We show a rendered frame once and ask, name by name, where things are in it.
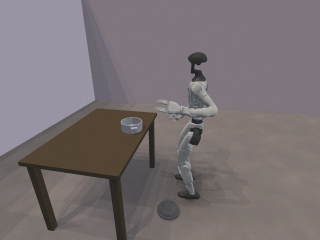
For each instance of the table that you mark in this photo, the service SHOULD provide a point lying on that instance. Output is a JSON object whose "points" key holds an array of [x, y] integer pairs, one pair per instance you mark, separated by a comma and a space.
{"points": [[94, 146]]}

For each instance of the robot right foot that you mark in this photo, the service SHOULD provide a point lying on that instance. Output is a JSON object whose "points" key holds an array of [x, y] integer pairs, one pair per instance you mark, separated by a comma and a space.
{"points": [[178, 176]]}

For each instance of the pot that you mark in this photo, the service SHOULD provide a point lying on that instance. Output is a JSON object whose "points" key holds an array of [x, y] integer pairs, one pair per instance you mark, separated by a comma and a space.
{"points": [[131, 125]]}

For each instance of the left robot forearm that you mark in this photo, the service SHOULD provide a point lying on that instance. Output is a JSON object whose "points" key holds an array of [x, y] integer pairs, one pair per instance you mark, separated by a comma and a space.
{"points": [[198, 112]]}

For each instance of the right robot hand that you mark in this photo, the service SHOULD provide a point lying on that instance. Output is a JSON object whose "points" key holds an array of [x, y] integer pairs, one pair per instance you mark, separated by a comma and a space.
{"points": [[177, 118]]}

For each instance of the lid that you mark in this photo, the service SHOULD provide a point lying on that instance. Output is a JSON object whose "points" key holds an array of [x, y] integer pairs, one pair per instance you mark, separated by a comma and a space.
{"points": [[168, 209]]}

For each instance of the left robot hand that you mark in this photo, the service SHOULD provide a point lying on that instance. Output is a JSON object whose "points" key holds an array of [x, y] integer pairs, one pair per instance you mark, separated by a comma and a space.
{"points": [[173, 107]]}

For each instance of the robot head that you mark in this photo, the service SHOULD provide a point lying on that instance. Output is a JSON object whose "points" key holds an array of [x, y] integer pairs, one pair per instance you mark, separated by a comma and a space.
{"points": [[197, 58]]}

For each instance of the robot left upper arm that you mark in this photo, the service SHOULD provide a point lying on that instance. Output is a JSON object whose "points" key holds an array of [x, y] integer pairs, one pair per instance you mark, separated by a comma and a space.
{"points": [[199, 91]]}

